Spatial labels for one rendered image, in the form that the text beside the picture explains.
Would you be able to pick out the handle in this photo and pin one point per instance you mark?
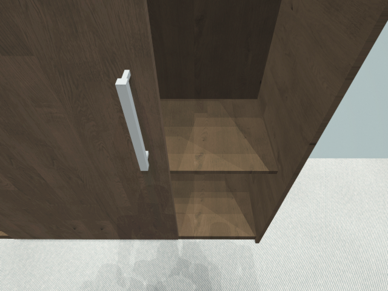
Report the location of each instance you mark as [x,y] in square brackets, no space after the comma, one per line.
[128,107]

